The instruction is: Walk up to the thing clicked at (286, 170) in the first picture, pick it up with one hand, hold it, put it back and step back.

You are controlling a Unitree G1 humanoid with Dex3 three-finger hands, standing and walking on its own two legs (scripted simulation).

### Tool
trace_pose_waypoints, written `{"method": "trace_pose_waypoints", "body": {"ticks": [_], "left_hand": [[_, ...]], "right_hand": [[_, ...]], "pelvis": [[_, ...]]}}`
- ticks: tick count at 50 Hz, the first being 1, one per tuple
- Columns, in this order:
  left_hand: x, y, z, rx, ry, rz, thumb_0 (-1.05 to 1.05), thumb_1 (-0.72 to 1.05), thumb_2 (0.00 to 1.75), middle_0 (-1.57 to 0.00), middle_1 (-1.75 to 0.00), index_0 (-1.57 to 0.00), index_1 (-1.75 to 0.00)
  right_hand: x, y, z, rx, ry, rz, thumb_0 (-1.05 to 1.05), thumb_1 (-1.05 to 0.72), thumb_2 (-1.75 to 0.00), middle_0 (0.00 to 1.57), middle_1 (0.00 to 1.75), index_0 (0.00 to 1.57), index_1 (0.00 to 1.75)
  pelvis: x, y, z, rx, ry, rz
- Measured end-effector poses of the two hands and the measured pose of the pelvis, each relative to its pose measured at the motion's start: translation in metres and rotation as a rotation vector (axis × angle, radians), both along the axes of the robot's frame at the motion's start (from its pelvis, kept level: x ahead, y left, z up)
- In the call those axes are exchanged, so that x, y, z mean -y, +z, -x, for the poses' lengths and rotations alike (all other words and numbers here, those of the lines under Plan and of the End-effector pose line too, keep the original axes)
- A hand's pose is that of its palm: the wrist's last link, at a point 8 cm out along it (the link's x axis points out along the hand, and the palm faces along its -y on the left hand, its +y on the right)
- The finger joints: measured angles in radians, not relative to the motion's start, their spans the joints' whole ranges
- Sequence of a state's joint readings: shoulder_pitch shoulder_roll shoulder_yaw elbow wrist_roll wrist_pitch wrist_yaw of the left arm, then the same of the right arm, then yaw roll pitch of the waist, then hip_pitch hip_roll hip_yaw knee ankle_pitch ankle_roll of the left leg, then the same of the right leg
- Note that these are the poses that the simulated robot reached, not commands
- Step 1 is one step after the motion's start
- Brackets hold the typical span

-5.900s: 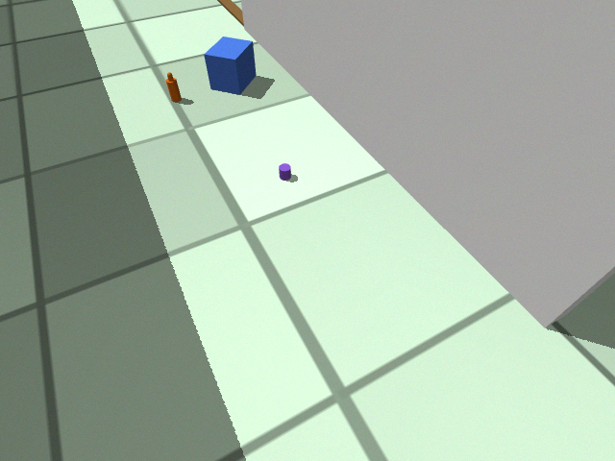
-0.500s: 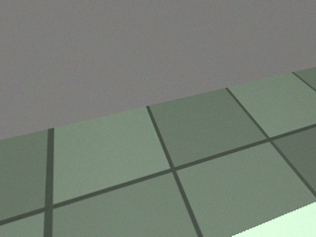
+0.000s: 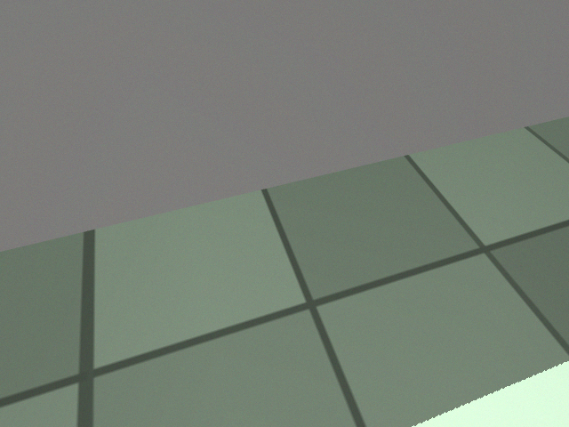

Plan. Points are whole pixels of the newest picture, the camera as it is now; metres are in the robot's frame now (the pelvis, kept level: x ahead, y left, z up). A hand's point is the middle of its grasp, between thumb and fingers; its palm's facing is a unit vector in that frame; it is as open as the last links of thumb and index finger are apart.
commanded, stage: stand
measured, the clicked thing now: out of the picture -0.09 -1.40 -0.75
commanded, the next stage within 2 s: walk up in 0.80 s
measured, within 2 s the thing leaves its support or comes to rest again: neither
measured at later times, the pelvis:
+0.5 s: pelvis +0.00 +0.00 +0.00, yaw +0 degrees
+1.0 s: pelvis +0.02 +0.01 -0.01, yaw -13 degrees
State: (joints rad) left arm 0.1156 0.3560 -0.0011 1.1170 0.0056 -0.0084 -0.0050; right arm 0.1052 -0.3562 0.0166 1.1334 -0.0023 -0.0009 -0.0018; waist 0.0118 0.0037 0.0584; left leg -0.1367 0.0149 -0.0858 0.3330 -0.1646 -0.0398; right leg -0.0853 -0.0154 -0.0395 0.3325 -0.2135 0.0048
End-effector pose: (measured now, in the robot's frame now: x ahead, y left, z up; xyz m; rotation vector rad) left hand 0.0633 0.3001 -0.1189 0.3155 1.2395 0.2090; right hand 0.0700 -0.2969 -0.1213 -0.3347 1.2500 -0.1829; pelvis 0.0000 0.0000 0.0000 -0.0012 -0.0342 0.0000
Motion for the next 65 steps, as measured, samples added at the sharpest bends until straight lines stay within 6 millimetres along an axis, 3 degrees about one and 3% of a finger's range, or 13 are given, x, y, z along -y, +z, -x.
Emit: {"method": "trace_pose_waypoints", "body": {"ticks": [40, 47, 51, 55, 58, 61, 65], "left_hand": [[0.0, 0.001, -0.003, 0.001, -0.006, -0.003, 0.0, 0.91, 0.9, -0.21, -0.3, -0.21, -0.3], [-0.014, -0.001, -0.008, -0.056, -0.087, -0.022, 0.0, 0.91, 0.9, -0.21, -0.3, -0.21, -0.3], [-0.015, 0.004, -0.043, -0.112, -0.189, -0.067, 0.0, 0.91, 0.9, -0.21, -0.3, -0.21, -0.3], [0.003, 0.016, -0.105, -0.059, -0.289, -0.082, 0.01, 0.91, 0.9, -0.21, -0.3, -0.21, -0.3], [0.023, 0.021, -0.156, 0.019, -0.371, -0.112, 0.01, 0.91, 0.9, -0.21, -0.3, -0.21, -0.3], [0.037, 0.023, -0.195, 0.123, -0.416, -0.161, 0.0, 0.91, 0.9, -0.21, -0.3, -0.21, -0.3], [0.056, 0.037, -0.224, 0.132, -0.464, -0.178, 0.0, 0.91, 0.9, -0.21, -0.3, -0.21, -0.3]], "right_hand": [[0.001, 0.0, 0.002, 0.004, -0.008, 0.0, 0.0, -0.9, -0.9, 0.2, 0.29, 0.2, 0.3], [0.015, 0.002, -0.009, 0.183, -0.118, -0.013, 0.0, -0.9, -0.9, 0.2, 0.3, 0.2, 0.3], [0.024, 0.006, 0.009, 0.225, -0.214, 0.004, 0.0, -0.9, -0.9, 0.2, 0.3, 0.2, 0.3], [0.035, 0.002, 0.036, 0.153, -0.291, 0.0, 0.0, -0.9, -0.9, 0.2, 0.29, 0.2, 0.3], [0.049, -0.015, 0.049, 0.105, -0.338, -0.007, 0.0, -0.9, -0.9, 0.2, 0.3, 0.2, 0.3], [0.064, -0.034, 0.047, 0.077, -0.378, -0.015, 0.01, -0.9, -0.9, 0.2, 0.29, 0.2, 0.3], [0.067, -0.03, 0.017, 0.137, -0.42, -0.044, 0.01, -0.9, -0.9, 0.2, 0.29, 0.2, 0.3]], "pelvis": [[0.0, 0.0, -0.002, 0.005, -0.008, -0.001], [-0.009, -0.012, -0.014, -0.002, -0.152, -0.026], [-0.007, -0.012, -0.029, -0.017, -0.239, -0.025], [0.007, -0.01, -0.047, -0.011, -0.299, -0.022], [0.02, -0.021, -0.063, 0.0, -0.344, -0.022], [0.032, -0.035, -0.077, 0.024, -0.381, -0.003], [0.035, -0.026, -0.104, 0.036, -0.459, 0.01]]}}
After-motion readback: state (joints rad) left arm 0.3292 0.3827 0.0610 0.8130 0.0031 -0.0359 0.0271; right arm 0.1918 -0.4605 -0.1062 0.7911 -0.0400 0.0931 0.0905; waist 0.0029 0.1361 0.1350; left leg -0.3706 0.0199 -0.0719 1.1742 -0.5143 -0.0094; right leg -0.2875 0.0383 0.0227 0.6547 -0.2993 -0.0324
